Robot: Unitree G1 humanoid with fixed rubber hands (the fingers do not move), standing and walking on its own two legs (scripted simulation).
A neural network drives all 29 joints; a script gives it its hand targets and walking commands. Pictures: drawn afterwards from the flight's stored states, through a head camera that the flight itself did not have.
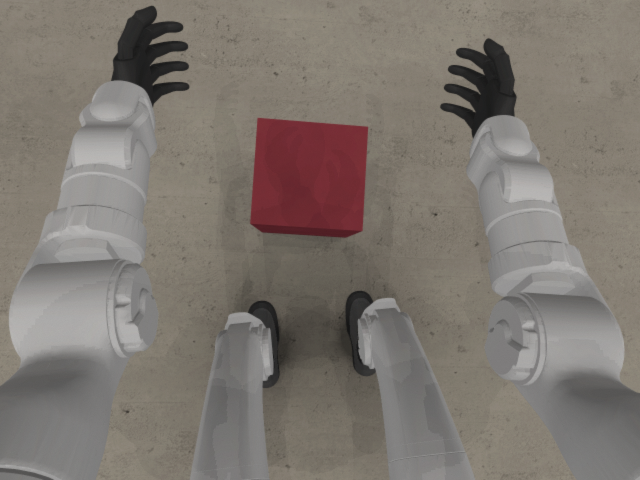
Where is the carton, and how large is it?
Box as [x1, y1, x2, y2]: [250, 118, 367, 237]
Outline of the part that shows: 257,118 250,223 264,232 345,237 362,230 367,127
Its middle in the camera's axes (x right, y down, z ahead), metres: -0.03 -0.11 +0.86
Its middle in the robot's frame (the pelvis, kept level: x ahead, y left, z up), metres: +0.49 -0.02 -0.51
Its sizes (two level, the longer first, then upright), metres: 0.210 0.200 0.250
